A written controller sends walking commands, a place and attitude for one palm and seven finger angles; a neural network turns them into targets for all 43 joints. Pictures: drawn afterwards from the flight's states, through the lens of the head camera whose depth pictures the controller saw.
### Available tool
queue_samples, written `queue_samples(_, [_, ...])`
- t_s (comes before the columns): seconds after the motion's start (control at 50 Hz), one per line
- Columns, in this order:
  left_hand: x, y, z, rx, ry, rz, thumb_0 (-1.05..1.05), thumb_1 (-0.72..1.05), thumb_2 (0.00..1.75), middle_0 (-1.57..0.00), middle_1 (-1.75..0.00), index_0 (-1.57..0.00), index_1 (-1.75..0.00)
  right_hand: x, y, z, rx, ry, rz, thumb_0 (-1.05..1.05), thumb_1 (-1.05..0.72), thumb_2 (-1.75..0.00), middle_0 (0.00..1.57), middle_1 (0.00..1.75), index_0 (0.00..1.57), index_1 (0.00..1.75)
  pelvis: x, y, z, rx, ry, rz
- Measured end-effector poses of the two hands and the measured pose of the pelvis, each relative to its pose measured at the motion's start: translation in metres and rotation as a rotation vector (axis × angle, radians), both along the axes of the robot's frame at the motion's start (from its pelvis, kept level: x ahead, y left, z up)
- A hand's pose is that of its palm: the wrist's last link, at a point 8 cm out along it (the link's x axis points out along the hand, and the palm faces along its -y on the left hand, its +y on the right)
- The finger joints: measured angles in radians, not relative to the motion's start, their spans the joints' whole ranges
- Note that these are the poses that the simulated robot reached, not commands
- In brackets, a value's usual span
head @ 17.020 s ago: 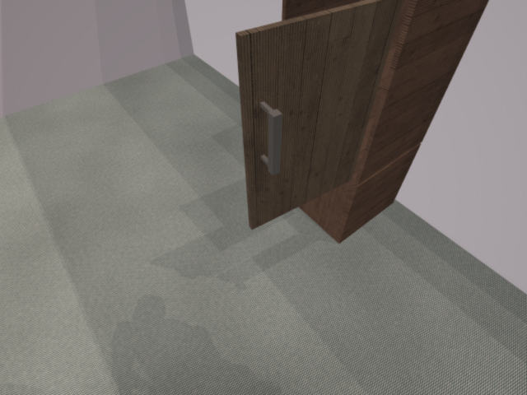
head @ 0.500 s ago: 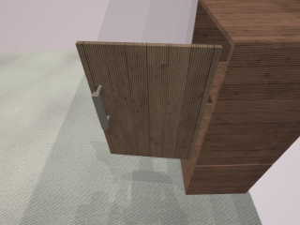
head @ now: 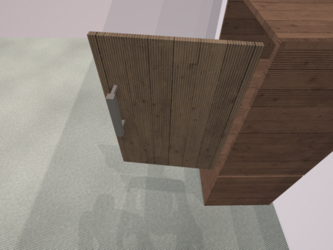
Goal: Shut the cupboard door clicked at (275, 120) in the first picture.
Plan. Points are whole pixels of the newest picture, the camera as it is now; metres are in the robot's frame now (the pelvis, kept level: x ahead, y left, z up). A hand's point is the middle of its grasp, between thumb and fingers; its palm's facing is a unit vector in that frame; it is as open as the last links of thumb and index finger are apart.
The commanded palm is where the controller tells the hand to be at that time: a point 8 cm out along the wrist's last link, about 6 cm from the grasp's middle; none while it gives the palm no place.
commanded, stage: come to a stop and stand still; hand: left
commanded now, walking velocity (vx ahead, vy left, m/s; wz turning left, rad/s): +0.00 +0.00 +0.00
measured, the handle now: (117, 112) +0.49 +0.19 +0.02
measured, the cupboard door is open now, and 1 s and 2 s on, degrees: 83 83 83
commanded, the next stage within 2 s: look again from close up in 0.22 s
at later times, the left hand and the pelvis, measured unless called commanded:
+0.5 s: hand out of the picture +0.00 +0.16 -0.18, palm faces +0.03 -0.98 -0.18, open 7.3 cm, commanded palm none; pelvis +0.00 +0.00 +0.00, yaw +0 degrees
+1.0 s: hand out of the picture +0.05 +0.18 -0.15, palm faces +0.18 -0.96 -0.23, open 7.3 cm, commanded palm +0.09 +0.20 -0.07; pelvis +0.00 -0.01 +0.00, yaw +2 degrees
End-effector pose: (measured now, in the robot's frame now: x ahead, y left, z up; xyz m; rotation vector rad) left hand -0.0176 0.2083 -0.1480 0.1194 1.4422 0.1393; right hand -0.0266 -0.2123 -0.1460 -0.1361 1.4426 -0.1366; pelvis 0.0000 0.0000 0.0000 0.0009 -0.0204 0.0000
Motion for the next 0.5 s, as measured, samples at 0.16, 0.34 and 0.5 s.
queue_samples(0.16, [0.008, 0.004, 0.000, 0.010, -0.013, 0.002, 0.01, 0.92, 0.90, -0.20, -0.30, -0.20, -0.30, 0.016, 0.002, -0.001, 0.002, -0.028, 0.005, 0.00, -0.91, -0.90, 0.20, 0.30, 0.20, 0.30, 0.004, 0.001, 0.000, 0.000, -0.005, 0.001])
queue_samples(0.34, [0.014, 0.006, 0.002, 0.020, -0.032, 0.002, 0.01, 0.92, 0.90, -0.20, -0.30, -0.20, -0.30, 0.024, -0.001, -0.001, 0.000, -0.040, 0.011, 0.00, -0.91, -0.90, 0.20, 0.30, 0.20, 0.30, 0.005, -0.001, 0.001, -0.001, -0.005, 0.003])
queue_samples(0.5, [0.013, 0.004, 0.002, 0.017, -0.026, 0.001, 0.01, 0.92, 0.90, -0.20, -0.30, -0.20, -0.30, 0.022, -0.005, 0.001, -0.007, -0.029, 0.011, 0.00, -0.91, -0.90, 0.20, 0.30, 0.20, 0.30, 0.005, -0.003, 0.001, 0.000, -0.005, 0.003])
